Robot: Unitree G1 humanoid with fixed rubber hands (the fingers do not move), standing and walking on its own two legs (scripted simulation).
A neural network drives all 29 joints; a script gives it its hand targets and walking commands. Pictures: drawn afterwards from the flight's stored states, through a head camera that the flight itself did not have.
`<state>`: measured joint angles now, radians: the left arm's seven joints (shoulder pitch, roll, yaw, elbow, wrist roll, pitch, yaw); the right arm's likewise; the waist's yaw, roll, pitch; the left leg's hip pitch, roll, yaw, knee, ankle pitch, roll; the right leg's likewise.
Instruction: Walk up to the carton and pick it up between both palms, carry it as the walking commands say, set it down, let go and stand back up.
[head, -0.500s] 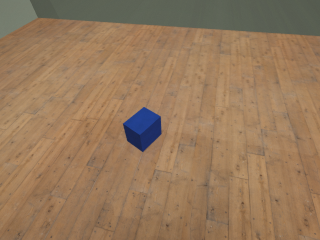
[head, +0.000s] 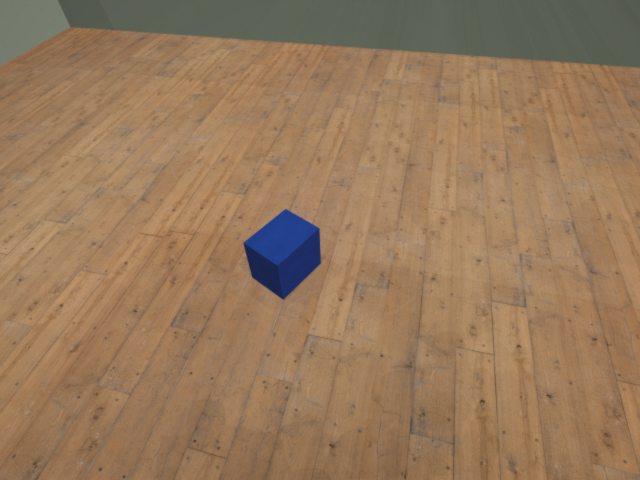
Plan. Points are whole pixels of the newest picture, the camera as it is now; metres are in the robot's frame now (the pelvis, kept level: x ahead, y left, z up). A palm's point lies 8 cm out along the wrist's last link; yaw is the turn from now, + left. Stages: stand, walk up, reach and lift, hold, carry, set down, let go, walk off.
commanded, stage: stand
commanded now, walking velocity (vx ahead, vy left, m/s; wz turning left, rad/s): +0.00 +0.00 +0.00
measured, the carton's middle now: (284, 253) +1.04 +0.15 -0.67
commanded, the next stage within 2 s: walk up in 0.20 s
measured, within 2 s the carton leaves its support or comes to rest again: neither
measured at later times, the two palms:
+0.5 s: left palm out of the picture -0.01 +0.24 -0.14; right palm out of the picture +0.01 -0.21 -0.14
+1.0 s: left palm (116, 425) +0.25 +0.32 -0.13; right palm out of the picture +0.08 -0.13 -0.12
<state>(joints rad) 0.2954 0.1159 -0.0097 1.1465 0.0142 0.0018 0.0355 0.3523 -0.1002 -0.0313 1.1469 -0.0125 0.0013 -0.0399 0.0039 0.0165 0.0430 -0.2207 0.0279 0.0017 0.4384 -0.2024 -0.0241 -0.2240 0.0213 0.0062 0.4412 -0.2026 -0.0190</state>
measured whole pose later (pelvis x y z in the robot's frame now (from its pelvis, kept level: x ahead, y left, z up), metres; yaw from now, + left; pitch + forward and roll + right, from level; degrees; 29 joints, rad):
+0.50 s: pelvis +0.02 +0.01 +0.00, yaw +3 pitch +1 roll +1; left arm 0.30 0.16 0.05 1.11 0.02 -0.02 0.04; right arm 0.33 -0.13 -0.04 1.09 -0.04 0.01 0.00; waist 0.02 -0.01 0.01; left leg -0.40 0.02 0.03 0.84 -0.37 -0.02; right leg -0.21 -0.03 -0.04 0.45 -0.32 -0.02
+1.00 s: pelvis +0.19 +0.08 +0.01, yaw +5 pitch +2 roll -2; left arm 0.18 0.20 0.07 0.98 0.03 -0.02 -0.06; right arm 0.55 -0.11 -0.03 1.09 -0.03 -0.10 0.00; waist -0.06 0.00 -0.01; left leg -0.01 0.07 0.12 0.27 -0.29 -0.02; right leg -0.69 -0.12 -0.08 0.99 -0.04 0.03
